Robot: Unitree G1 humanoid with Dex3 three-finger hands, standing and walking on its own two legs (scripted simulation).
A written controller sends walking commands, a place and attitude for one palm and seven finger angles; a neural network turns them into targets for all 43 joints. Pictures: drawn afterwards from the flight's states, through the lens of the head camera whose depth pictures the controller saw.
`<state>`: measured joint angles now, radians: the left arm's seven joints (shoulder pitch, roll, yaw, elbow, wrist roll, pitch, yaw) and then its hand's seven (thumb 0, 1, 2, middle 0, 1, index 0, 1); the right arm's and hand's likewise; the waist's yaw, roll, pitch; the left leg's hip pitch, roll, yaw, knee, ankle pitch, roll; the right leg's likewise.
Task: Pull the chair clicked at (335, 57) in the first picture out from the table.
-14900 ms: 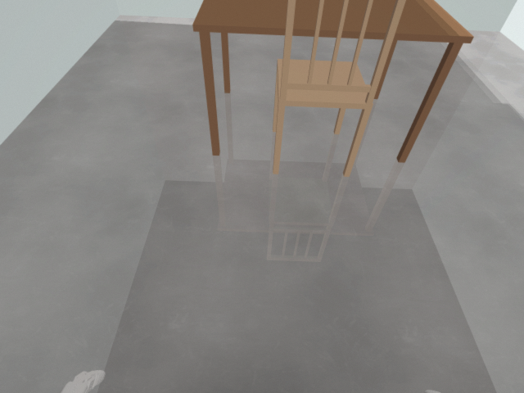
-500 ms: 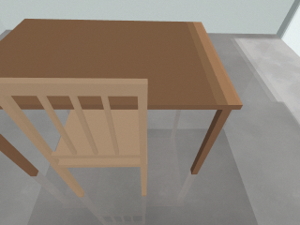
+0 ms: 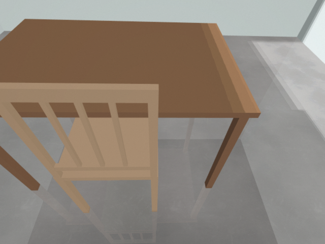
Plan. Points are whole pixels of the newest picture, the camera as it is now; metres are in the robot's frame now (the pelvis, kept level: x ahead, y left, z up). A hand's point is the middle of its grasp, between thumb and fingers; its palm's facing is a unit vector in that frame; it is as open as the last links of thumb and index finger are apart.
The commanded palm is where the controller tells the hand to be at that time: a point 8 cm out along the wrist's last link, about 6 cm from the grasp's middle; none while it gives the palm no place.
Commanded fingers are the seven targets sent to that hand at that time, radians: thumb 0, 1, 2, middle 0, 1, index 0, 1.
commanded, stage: look again from close up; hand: left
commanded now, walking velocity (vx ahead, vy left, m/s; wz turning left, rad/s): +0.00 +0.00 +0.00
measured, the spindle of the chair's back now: (92, 138) +0.42 +0.26 -0.05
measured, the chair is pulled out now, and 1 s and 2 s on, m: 0.00 0.00 0.00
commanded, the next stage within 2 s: come to a stop and stand still in 0.06 s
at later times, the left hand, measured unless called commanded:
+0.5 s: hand out of the picture +0.02 +0.19 -0.18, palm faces +0.04 -0.97 -0.23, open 7.3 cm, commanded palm none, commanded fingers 0.00 0.90 0.90 -0.20 -0.30 -0.20 -0.30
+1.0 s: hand out of the picture -0.01 +0.21 -0.18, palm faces +0.01 -0.98 -0.21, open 7.3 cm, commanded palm none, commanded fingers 0.00 0.90 0.90 -0.20 -0.30 -0.20 -0.30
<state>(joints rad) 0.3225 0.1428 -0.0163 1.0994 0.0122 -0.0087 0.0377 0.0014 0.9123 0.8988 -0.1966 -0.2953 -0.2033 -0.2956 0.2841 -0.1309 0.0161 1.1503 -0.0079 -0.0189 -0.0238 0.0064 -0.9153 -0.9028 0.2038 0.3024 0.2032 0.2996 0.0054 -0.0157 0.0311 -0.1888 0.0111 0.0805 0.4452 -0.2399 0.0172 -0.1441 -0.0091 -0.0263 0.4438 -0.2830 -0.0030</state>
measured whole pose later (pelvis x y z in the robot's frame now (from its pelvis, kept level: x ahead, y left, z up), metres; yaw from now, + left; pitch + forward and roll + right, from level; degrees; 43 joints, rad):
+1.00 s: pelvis -0.01 +0.03 +0.00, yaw +0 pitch -2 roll +0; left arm 0.30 0.18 -0.01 1.05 0.02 0.01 0.04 0.00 0.91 0.90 -0.20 -0.30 -0.20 -0.30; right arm 0.23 -0.17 -0.01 1.08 -0.01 0.00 -0.01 0.00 -0.91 -0.90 0.20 0.30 0.20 0.30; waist 0.00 -0.01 0.05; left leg -0.22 -0.03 0.09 0.49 -0.25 0.07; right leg -0.16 -0.05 -0.01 0.47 -0.28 0.04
